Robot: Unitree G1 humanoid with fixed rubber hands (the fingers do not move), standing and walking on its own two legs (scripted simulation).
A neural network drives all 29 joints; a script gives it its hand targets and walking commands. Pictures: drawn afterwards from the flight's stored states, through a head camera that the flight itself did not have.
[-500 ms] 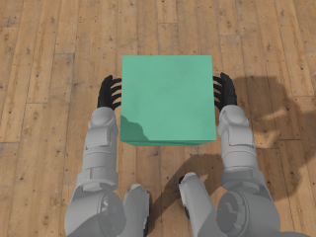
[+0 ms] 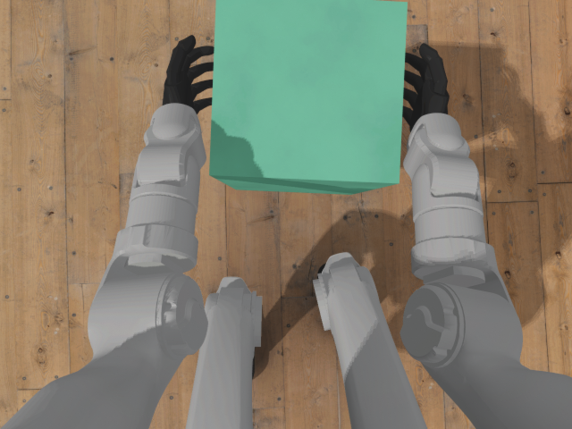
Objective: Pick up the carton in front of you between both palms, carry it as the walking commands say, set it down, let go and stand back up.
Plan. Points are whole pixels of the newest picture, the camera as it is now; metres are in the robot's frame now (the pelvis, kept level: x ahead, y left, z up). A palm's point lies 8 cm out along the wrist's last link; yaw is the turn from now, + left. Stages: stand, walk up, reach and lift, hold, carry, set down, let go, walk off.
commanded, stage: set down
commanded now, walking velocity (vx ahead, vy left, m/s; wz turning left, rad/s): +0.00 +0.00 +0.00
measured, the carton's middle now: (300, 118) +0.51 -0.08 -0.19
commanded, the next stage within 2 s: none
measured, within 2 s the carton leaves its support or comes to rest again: rests again in 1.66 s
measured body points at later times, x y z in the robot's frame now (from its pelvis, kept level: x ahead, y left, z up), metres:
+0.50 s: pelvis -0.01 +0.00 -0.09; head +0.36 -0.03 +0.15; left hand +0.57 +0.04 -0.27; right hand +0.49 -0.25 -0.26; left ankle +0.07 +0.12 -0.48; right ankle +0.11 -0.13 -0.48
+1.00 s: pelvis -0.01 +0.01 -0.12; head +0.37 -0.01 +0.12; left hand +0.57 +0.05 -0.31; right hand +0.49 -0.25 -0.30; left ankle +0.07 +0.12 -0.48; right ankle +0.11 -0.13 -0.48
